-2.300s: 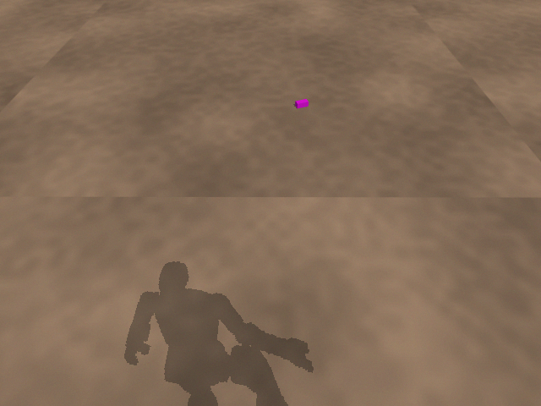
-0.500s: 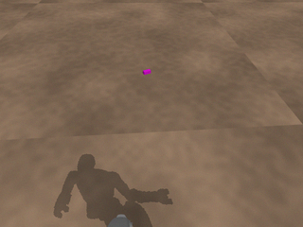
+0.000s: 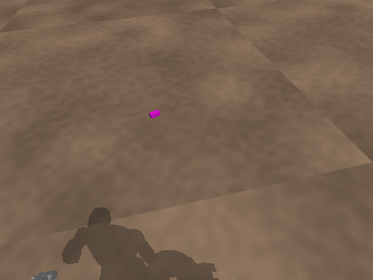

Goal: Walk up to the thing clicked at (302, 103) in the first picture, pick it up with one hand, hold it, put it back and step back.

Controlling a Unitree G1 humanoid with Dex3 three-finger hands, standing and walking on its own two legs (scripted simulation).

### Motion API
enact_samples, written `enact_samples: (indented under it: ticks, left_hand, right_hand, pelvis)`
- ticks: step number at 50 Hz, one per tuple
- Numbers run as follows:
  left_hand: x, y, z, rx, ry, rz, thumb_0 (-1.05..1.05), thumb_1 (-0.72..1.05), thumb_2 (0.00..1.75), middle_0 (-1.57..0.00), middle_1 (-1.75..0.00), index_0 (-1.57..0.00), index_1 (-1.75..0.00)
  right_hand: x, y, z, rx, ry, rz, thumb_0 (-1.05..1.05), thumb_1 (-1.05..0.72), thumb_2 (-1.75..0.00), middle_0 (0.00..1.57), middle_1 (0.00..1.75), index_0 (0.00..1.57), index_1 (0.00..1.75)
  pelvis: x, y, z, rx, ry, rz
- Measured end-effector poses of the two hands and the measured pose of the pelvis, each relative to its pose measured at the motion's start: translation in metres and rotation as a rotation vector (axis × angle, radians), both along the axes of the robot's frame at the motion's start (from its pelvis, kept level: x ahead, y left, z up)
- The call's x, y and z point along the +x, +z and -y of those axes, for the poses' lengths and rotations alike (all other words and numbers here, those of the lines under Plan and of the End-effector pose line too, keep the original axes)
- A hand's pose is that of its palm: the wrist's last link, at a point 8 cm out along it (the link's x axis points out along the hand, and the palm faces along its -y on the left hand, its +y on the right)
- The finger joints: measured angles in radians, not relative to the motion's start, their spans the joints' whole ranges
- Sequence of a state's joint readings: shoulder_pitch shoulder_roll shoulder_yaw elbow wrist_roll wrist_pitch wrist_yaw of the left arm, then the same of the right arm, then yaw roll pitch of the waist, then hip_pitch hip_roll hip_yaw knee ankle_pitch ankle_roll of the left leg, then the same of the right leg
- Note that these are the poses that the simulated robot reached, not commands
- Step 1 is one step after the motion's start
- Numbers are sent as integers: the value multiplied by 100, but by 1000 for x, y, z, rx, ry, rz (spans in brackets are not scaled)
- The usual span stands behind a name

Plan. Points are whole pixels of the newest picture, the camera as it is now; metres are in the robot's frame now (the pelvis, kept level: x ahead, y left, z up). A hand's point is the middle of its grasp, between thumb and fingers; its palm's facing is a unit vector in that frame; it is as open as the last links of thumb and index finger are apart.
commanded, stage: walk up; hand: left
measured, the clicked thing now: (154, 113) +1.53 +0.28 -0.73
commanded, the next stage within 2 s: none
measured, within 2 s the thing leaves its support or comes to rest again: neither
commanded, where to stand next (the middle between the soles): +1.17 +0.07 m, yaw +0 degrees
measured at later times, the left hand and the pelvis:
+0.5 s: hand (70, 244) +0.27 +0.33 -0.15, palm faces +0.01 -0.93 -0.37, open 7.4 cm; pelvis +0.27 +0.04 +0.00, yaw +1 degrees
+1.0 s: hand (113, 135) +0.64 +0.28 -0.11, palm faces -0.05 -0.91 -0.40, open 7.4 cm; pelvis +0.51 +0.01 +0.00, yaw +0 degrees
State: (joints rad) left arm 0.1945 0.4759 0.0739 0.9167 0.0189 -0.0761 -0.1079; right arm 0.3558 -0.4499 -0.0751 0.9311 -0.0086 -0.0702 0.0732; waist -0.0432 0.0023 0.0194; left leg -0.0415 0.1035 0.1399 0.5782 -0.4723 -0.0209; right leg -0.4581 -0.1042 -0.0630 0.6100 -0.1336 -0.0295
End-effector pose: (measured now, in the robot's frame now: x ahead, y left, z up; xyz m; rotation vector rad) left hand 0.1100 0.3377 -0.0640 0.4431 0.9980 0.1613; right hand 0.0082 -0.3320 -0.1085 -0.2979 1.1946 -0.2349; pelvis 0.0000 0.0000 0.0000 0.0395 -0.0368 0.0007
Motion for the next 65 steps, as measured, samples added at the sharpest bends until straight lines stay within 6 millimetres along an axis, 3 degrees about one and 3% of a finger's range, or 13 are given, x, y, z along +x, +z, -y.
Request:
enact_samples:
  ticks: [4, 11, 18, 23, 27, 35, 42, 48, 51, 56, 65]
  left_hand:
    - [36, 1, 15, 10, 45, 50, 1, 90, 90, -20, -30, -20, -29]
    - [51, 6, 27, -28, 108, -66, 1, 90, 90, -20, -30, -20, -30]
    - [80, -13, 3, -52, 174, -163, 1, 89, 90, -21, -30, -20, -30]
    - [127, -45, -30, -53, 195, -224, 1, 90, 90, -21, -30, -20, -30]
    - [187, -48, -36, -64, 159, -223, 1, 90, 90, -20, -30, -20, -29]
    - [313, -26, -31, -96, 54, -143, 1, 90, 90, -20, -30, -20, -29]
    - [422, -11, -14, -69, 2, -94, 1, 90, 90, -20, -30, -20, -29]
    - [511, -9, 11, -27, -6, 14, 1, 90, 90, -20, -30, -20, -29]
    - [529, 0, 23, -37, 12, 44, 1, 90, 90, -20, -30, -20, -29]
    - [537, 6, 26, -43, 42, 0, 1, 90, 90, -20, -30, -20, -30]
    - [547, -11, -10, -56, 135, -111, 1, 90, 90, -21, -30, -20, -30]
  right_hand:
    - [60, -14, 9, 7, 22, -23, 1, -90, -90, 20, 30, 20, 30]
    - [183, 13, -5, 43, 102, 77, 1, -91, -90, 20, 30, 20, 30]
    - [291, 32, -23, 8, 174, 88, 1, -90, -90, 20, 30, 20, 30]
    - [368, 33, -43, -52, 186, 152, 1, -90, -90, 20, 30, 20, 30]
    - [396, 43, -57, -57, 135, 188, 1, -90, -90, 20, 30, 20, 30]
    - [411, 49, -62, -44, 65, 109, 1, -90, -90, 20, 30, 21, 30]
    - [429, 28, -44, -10, -8, 1, 1, -90, -90, 20, 30, 21, 30]
    - [476, -5, -21, 9, -30, -67, 1, -90, -90, 20, 30, 20, 30]
    - [516, -5, -19, 23, -2, -59, 1, -90, -90, 20, 30, 20, 30]
    - [586, 8, -20, 37, 48, 9, 1, -91, -90, 20, 30, 20, 30]
    - [695, 31, -33, -10, 124, 28, 1, -91, -90, 20, 30, 20, 30]
  pelvis:
    - [41, -4, 11, -25, 4, 13]
    - [109, 20, 9, -51, 6, -1]
    - [187, 19, -8, -76, 22, -10]
    - [250, -1, -34, -65, 23, -3]
    - [287, 4, -44, -49, 14, 4]
    - [359, 23, -49, -26, -15, 6]
    - [429, 20, -36, -12, -21, 3]
    - [493, 1, -10, -27, -10, 12]
    - [515, 7, -6, -24, -6, 23]
    - [552, 20, -5, -39, -2, 17]
    - [626, 20, -24, -70, 19, 1]
